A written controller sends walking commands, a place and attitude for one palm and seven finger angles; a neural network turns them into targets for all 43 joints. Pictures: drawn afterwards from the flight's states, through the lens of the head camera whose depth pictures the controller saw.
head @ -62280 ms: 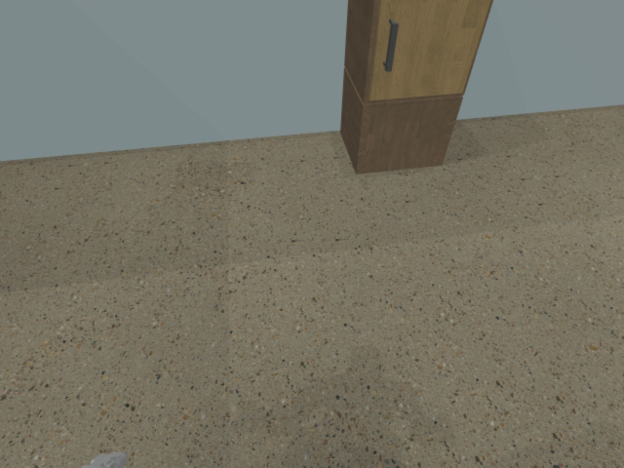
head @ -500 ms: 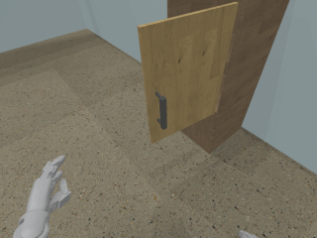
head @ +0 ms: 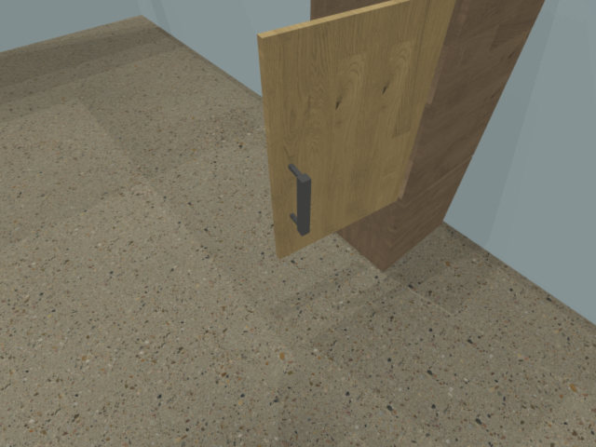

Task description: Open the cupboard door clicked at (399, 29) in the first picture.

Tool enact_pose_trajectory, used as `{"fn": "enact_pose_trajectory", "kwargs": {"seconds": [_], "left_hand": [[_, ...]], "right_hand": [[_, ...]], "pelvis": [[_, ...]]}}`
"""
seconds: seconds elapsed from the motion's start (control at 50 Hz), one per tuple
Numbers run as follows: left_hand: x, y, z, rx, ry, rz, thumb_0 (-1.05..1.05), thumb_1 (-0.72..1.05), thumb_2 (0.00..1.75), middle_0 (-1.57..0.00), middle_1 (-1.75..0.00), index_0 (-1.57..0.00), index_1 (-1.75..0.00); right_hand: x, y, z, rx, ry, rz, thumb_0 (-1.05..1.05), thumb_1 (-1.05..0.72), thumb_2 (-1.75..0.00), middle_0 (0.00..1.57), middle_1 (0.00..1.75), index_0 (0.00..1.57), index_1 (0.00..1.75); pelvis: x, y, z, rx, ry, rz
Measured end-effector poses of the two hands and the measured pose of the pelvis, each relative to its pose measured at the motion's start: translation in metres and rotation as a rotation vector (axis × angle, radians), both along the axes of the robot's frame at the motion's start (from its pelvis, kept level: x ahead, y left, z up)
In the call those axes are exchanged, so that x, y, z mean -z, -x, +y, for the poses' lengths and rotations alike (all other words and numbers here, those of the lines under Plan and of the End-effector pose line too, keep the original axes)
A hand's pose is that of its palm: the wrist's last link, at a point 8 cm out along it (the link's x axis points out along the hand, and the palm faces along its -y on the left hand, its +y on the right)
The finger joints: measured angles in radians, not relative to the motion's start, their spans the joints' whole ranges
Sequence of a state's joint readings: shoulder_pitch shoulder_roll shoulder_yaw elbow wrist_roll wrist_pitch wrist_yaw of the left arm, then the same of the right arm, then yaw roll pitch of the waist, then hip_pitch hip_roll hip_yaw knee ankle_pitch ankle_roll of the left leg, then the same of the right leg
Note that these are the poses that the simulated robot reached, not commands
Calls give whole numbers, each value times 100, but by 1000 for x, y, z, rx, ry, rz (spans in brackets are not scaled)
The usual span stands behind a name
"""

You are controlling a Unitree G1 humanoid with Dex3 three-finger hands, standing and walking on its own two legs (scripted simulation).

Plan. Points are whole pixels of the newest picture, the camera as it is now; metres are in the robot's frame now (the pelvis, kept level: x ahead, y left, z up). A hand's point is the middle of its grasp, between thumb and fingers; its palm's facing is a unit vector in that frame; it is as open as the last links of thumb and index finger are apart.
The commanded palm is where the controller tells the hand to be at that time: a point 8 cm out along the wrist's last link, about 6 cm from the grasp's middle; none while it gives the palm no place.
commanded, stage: let the arm hang, fingers relaxed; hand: left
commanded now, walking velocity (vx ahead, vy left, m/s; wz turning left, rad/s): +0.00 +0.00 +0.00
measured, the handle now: (298, 200) +0.63 +0.04 -0.11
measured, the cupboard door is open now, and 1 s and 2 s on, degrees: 81 81 81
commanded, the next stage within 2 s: look to check the result in 0.48 s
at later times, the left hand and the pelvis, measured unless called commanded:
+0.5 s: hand out of the picture +0.00 +0.17 -0.18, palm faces +0.02 -0.98 -0.17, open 7.3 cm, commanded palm none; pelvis +0.01 +0.01 +0.00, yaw -1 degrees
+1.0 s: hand out of the picture +0.02 +0.18 -0.17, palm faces +0.01 -0.98 -0.19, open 7.3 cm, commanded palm none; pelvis +0.02 +0.01 +0.00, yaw -1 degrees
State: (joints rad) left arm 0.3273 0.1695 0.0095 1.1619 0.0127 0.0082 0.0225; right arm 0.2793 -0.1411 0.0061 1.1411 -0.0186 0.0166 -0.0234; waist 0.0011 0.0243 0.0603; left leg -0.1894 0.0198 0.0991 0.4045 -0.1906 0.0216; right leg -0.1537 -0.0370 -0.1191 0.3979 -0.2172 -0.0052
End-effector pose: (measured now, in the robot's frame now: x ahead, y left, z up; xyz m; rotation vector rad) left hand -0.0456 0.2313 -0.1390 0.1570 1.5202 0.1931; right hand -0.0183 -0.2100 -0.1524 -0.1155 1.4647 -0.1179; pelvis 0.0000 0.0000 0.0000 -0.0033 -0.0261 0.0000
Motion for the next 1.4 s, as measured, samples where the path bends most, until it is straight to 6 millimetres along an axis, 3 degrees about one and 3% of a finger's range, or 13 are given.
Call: {"fn": "enact_pose_trajectory", "kwargs": {"seconds": [0.22,0.66,1.02,1.4], "left_hand": [[8,-36,-20,27,53,-85,0,92,90,-20,-30,-20,-30],[7,-41,-9,26,44,-72,0,91,90,-20,-30,-20,-30],[5,-62,0,40,26,-108,0,91,90,-20,-30,-20,-30],[-2,-92,18,70,-17,-160,0,91,90,-20,-30,-20,-30]], "right_hand": [[2,1,17,28,-19,-10,1,-91,-90,20,30,20,30],[0,0,18,49,-2,-3,0,-90,-90,20,30,19,30],[-2,-25,3,25,24,-47,0,-90,-90,20,30,20,30],[-9,-55,-26,-6,76,-86,0,-90,-90,20,30,20,30]], "pelvis": [[0,-4,6,13,-7,-7],[0,-12,12,20,-8,0],[-1,-18,11,16,-8,0],[-2,-24,6,10,-7,3]]}}
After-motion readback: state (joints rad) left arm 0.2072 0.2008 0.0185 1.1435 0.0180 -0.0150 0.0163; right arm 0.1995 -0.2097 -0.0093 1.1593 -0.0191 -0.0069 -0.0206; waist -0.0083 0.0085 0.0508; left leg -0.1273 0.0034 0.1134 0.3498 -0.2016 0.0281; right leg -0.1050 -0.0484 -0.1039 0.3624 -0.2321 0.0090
